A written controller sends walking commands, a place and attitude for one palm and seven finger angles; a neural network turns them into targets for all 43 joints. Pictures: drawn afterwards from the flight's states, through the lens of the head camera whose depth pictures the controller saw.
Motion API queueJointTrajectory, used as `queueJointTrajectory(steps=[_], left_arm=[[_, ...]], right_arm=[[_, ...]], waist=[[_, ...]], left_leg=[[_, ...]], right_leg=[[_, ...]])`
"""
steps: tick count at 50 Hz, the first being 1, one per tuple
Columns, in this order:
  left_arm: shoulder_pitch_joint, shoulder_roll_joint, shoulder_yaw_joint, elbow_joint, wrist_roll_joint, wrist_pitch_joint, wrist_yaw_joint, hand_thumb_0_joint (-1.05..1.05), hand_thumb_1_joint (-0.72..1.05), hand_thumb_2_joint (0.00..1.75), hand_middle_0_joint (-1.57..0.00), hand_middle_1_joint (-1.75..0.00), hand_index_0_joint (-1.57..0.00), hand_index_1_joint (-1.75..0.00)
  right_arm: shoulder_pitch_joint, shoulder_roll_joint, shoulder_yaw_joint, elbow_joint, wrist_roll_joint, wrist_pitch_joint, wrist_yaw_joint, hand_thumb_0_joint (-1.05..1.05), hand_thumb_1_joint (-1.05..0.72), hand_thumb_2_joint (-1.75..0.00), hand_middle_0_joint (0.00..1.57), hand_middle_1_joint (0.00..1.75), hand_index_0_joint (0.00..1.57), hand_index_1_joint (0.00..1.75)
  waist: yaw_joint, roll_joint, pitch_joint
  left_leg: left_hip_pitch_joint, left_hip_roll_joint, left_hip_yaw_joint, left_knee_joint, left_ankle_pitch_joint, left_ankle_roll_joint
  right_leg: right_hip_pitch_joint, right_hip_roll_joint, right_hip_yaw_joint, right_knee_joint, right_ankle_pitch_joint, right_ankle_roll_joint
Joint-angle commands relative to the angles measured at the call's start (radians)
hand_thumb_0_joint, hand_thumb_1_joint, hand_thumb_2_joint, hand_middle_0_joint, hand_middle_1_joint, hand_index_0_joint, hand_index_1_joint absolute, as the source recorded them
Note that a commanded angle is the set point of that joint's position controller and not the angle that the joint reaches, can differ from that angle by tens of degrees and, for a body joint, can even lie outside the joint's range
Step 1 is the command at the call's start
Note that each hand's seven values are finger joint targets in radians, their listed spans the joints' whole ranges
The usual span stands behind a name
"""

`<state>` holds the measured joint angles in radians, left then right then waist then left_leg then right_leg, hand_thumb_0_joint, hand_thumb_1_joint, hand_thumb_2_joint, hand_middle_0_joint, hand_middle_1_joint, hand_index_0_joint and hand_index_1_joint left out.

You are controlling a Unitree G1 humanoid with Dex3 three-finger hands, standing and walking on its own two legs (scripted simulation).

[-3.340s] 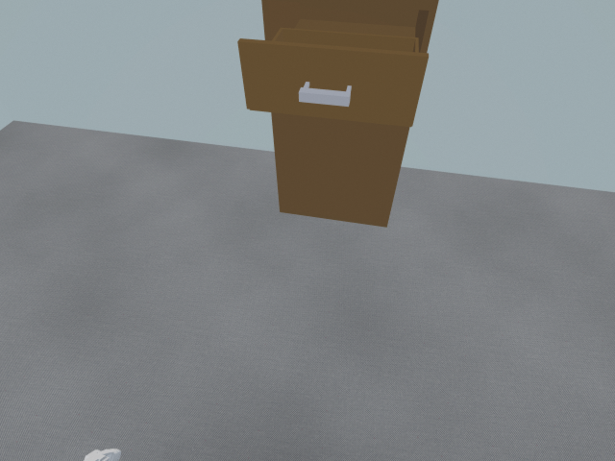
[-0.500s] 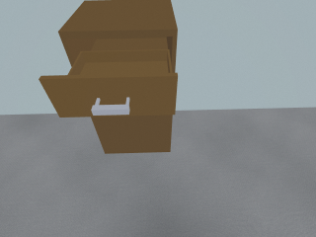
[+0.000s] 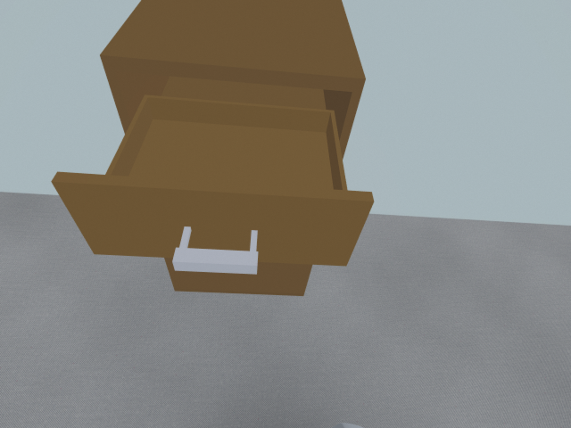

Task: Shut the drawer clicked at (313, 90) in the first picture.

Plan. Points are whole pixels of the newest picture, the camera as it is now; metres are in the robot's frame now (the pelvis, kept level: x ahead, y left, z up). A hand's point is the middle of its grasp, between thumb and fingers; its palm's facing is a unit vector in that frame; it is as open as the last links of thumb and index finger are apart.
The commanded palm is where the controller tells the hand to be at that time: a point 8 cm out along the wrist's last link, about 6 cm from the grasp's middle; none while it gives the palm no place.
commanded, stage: come to a stop and stand still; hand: left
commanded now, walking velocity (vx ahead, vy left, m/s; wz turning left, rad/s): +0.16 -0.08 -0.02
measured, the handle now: (218, 248) +0.36 +0.14 +0.02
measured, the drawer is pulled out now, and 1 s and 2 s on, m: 0.30 0.30 0.30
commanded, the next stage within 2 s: look again from close up in 1.04 s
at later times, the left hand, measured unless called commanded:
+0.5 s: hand out of the picture +0.12 +0.15 -0.17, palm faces +0.07 -0.97 -0.21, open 7.3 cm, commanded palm none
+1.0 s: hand out of the picture -0.02 +0.20 -0.17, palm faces +0.06 -0.97 -0.24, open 7.4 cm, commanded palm none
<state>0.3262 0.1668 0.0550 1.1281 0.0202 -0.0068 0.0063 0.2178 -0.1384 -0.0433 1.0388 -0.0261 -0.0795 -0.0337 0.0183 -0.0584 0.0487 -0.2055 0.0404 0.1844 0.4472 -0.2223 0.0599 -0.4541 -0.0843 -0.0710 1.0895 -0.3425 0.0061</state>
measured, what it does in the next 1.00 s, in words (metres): steps on the spot: right foot, then left foot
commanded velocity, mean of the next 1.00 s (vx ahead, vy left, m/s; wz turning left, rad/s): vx -0.07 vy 0.02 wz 0.00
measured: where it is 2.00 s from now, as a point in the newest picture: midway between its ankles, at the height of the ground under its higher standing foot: outside the picture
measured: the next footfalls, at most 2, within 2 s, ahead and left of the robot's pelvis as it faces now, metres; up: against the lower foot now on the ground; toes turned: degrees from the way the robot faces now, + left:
right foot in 0.24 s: +0.15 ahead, -0.15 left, +0.00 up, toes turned -5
left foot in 0.56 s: +0.03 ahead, +0.10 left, +0.00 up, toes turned +6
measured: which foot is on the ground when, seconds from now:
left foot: down 0.00-0.26, up 0.28-0.54, down 0.56-1.00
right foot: up 0.00-0.22, down 0.24-0.60, up 0.62-0.72, down 0.74-1.00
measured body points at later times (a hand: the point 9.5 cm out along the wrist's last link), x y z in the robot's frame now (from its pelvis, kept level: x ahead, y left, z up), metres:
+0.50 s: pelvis +0.03 -0.02 -0.01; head +0.06 -0.03 +0.44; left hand +0.11 +0.20 -0.16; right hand +0.04 -0.25 -0.17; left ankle -0.02 +0.09 -0.71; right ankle +0.11 -0.15 -0.74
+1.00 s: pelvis -0.01 +0.02 -0.01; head -0.01 -0.01 +0.44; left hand -0.02 +0.25 -0.15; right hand +0.03 -0.21 -0.17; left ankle -0.01 +0.09 -0.74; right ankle +0.06 -0.10 -0.74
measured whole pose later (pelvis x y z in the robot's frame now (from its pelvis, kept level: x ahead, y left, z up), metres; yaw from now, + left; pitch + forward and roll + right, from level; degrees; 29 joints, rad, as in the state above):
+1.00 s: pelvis -0.01 +0.02 -0.01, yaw +1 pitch -1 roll +1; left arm 0.35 0.16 0.00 1.01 0.02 0.02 0.03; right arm 0.31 -0.19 -0.01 0.97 -0.02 0.01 -0.01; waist 0.01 0.03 0.01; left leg -0.19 -0.05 0.11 0.46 -0.26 0.06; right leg -0.32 -0.02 0.00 0.51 -0.17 -0.02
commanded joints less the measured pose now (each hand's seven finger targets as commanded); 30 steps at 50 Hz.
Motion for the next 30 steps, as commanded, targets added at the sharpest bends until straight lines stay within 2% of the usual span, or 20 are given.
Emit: queueJointTrajectory(steps=[1,3,6,8,10,11,12,13,14,15,17,18,21,23,25,26,27,28,29,30], left_arm=[[0.048,-0.002,0.0,-0.047,0.006,0.003,-0.004,0.0,0.9,0.9,-0.2,-0.3,-0.2,-0.3],[-0.008,0.002,-0.002,-0.071,0.005,0.004,-0.001,0.0,0.9,0.9,-0.2,-0.3,-0.2,-0.3],[-0.039,0.0,-0.01,-0.074,0.0,0.014,0.014,0.0,0.9,0.9,-0.2,-0.3,-0.2,-0.3],[-0.059,0.019,-0.008,-0.087,0.001,0.017,0.02,0.0,0.9,0.9,-0.2,-0.3,-0.2,-0.3],[-0.023,0.053,-0.001,-0.085,0.003,0.012,0.023,0.0,0.9,0.9,-0.2,-0.3,-0.2,-0.3],[-0.01,0.089,0.005,-0.084,0.005,0.004,0.028,0.0,0.9,0.9,-0.2,-0.3,-0.2,-0.3],[-0.016,0.129,0.008,-0.092,0.006,0.0,0.032,0.0,0.9,0.9,-0.2,-0.3,-0.2,-0.3],[-0.025,0.153,0.009,-0.1,0.003,0.001,0.032,0.0,0.9,0.9,-0.2,-0.3,-0.2,-0.3],[-0.028,0.182,0.019,-0.104,0.001,-0.004,0.036,0.0,0.9,0.9,-0.2,-0.3,-0.2,-0.3],[-0.033,0.179,0.022,-0.112,-0.001,-0.004,0.039,0.0,0.9,0.9,-0.2,-0.3,-0.2,-0.3],[-0.085,0.156,0.024,-0.131,0.004,0.003,0.047,0.0,0.9,0.9,-0.2,-0.3,-0.2,-0.3],[-0.105,0.153,0.027,-0.141,0.005,0.006,0.051,0.0,0.9,0.9,-0.2,-0.3,-0.2,-0.3],[-0.13,0.154,0.038,-0.17,0.014,0.013,0.053,0.0,0.9,0.9,-0.2,-0.3,-0.2,-0.3],[-0.131,0.159,0.04,-0.17,0.016,0.018,0.051,0.0,0.9,0.9,-0.2,-0.3,-0.2,-0.3],[-0.142,0.156,0.041,-0.171,0.014,0.024,0.048,0.0,0.9,0.9,-0.2,-0.3,-0.2,-0.3],[-0.124,0.197,0.024,-0.179,0.01,0.009,0.088,0.0,0.9,0.9,-0.2,-0.3,-0.2,-0.3],[-0.101,0.153,0.01,-0.209,-0.006,0.021,0.083,0.0,0.9,0.9,-0.2,-0.3,-0.2,-0.3],[-0.104,0.107,-0.004,-0.212,-0.015,0.038,0.067,0.0,0.9,0.9,-0.2,-0.3,-0.2,-0.3],[-0.071,0.081,-0.006,-0.221,-0.015,0.045,0.054,0.0,0.9,0.9,-0.2,-0.3,-0.2,-0.3],[-0.113,0.086,-0.012,-0.22,0.002,0.064,0.047,0.0,0.9,0.9,-0.2,-0.3,-0.2,-0.3]], right_arm=[[0.137,-0.108,-0.011,0.02,0.005,0.001,-0.001,0.0,-0.9,-0.9,0.2,0.3,0.2,0.3],[0.139,-0.098,-0.006,0.025,0.003,0.006,-0.001,0.0,-0.9,-0.9,0.2,0.3,0.2,0.3],[0.122,-0.113,-0.006,0.03,-0.001,0.025,-0.008,0.0,-0.9,-0.9,0.2,0.3,0.2,0.3],[0.121,-0.117,-0.011,0.038,-0.001,0.042,-0.013,0.0,-0.9,-0.9,0.2,0.3,0.2,0.3],[0.119,-0.114,-0.016,0.045,0.005,0.055,-0.012,0.0,-0.9,-0.9,0.2,0.3,0.2,0.3],[0.137,-0.089,-0.018,0.044,0.011,0.057,-0.01,0.0,-0.9,-0.9,0.2,0.3,0.2,0.3],[0.161,-0.061,-0.018,0.039,0.019,0.062,-0.005,0.0,-0.9,-0.9,0.2,0.3,0.2,0.3],[0.179,-0.042,-0.019,0.039,0.021,0.072,0.002,0.0,-0.9,-0.9,0.2,0.3,0.2,0.3],[0.201,-0.03,-0.023,0.042,0.023,0.092,0.0,0.0,-0.9,-0.9,0.2,0.3,0.2,0.3],[0.189,-0.045,-0.027,0.036,0.022,0.103,-0.002,0.0,-0.9,-0.9,0.2,0.3,0.2,0.3],[0.163,-0.047,-0.031,0.031,0.023,0.109,-0.004,0.0,-0.9,-0.9,0.2,0.3,0.2,0.3],[0.156,-0.044,-0.031,0.032,0.023,0.111,-0.004,0.0,-0.9,-0.9,0.2,0.3,0.2,0.3],[0.145,-0.036,-0.029,0.013,0.016,0.116,0.003,0.0,-0.9,-0.9,0.2,0.3,0.2,0.3],[0.148,-0.029,-0.025,0.006,0.017,0.111,0.008,0.0,-0.9,-0.9,0.2,0.3,0.2,0.3],[0.186,-0.027,-0.018,0.01,0.016,0.102,0.009,0.0,-0.9,-0.9,0.2,0.3,0.2,0.3],[0.212,-0.128,-0.027,-0.052,0.022,0.077,0.01,0.0,-0.9,-0.9,0.2,0.3,0.2,0.3],[0.179,-0.085,-0.015,-0.093,0.015,0.069,0.01,0.0,-0.9,-0.9,0.2,0.3,0.2,0.3],[0.115,-0.137,-0.016,-0.13,-0.001,0.071,0.011,0.0,-0.9,-0.9,0.2,0.3,0.2,0.3],[0.039,-0.185,-0.021,-0.175,-0.01,0.088,0.008,0.0,-0.9,-0.9,0.2,0.3,0.2,0.3],[0.003,-0.169,-0.018,-0.203,-0.009,0.087,0.011,0.0,-0.9,-0.9,0.2,0.3,0.2,0.3]], waist=[[-0.009,0.174,-0.004],[-0.011,0.171,0.032],[-0.013,0.187,0.002],[-0.013,0.169,0.033],[0.009,0.134,0.022],[0.008,0.073,0.0],[-0.008,0.007,-0.034],[-0.014,-0.009,-0.027],[-0.024,-0.15,-0.107],[-0.005,-0.223,-0.144],[-0.006,-0.149,-0.134],[-0.008,-0.075,-0.137],[-0.006,-0.086,-0.121],[-0.003,-0.096,-0.125],[-0.021,-0.128,-0.113],[-0.09,0.034,-0.285],[-0.047,0.177,-0.256],[-0.024,0.396,-0.155],[0.007,0.38,-0.058],[-0.015,0.395,0.071]], left_leg=[[0.051,0.252,-0.15,-0.226,0.403,0.096],[0.025,0.24,-0.143,-0.218,0.474,0.098],[0.047,0.236,-0.128,-0.145,0.609,0.087],[0.007,0.241,-0.154,-0.107,0.559,0.077],[0.002,0.197,-0.142,-0.034,0.44,0.027],[-0.033,0.144,-0.119,0.013,0.306,-0.014],[-0.098,0.084,-0.094,0.052,0.089,-0.046],[-0.117,0.033,-0.081,0.091,-0.081,-0.063],[-0.09,0.006,-0.062,0.187,-0.209,-0.083],[-0.078,-0.001,-0.082,0.324,-0.329,-0.085],[-0.134,-0.006,-0.155,0.512,-0.342,-0.082],[-0.136,-0.005,-0.165,0.539,-0.333,-0.084],[-0.136,-0.01,-0.162,0.498,-0.301,-0.094],[-0.101,-0.013,-0.146,0.375,-0.279,-0.092],[-0.041,-0.019,-0.129,0.187,-0.199,-0.083],[-0.012,-0.024,-0.093,0.053,-0.129,-0.096],[-0.023,0.011,-0.128,-0.106,-0.072,-0.077],[-0.038,0.125,-0.267,-0.166,-0.045,-0.033],[-0.177,0.2,-0.311,-0.168,-0.122,0.033],[-0.271,0.181,-0.368,-0.23,-0.199,0.041]], right_leg=[[-0.051,-0.031,0.027,-0.09,0.083,0.013],[-0.028,-0.031,0.02,-0.198,0.1,0.014],[0.089,-0.004,0.004,-0.366,0.106,0.02],[0.157,0.009,-0.004,-0.462,0.112,0.017],[0.244,0.006,-0.004,-0.616,0.261,0.016],[0.301,-0.04,0.056,-0.648,0.474,0.006],[0.351,-0.138,0.152,-0.607,0.72,-0.04],[0.341,-0.218,0.175,-0.612,0.887,-0.087],[0.351,-0.266,0.231,-0.651,0.919,-0.147],[0.33,-0.291,0.251,-0.704,0.91,-0.187],[0.319,-0.278,0.228,-0.706,0.855,-0.226],[0.303,-0.277,0.218,-0.705,0.811,-0.234],[0.251,-0.249,0.2,-0.742,0.589,-0.212],[0.241,-0.229,0.203,-0.765,0.422,-0.201],[0.206,-0.197,0.207,-0.763,0.25,-0.166],[0.399,-0.191,0.208,-0.519,0.681,-0.131],[0.319,-0.119,0.102,-0.444,0.321,-0.094],[0.157,-0.017,0.025,-0.391,0.032,-0.047],[0.119,0.036,-0.009,-0.363,-0.052,-0.026],[0.083,0.071,0.001,-0.279,-0.082,-0.024]])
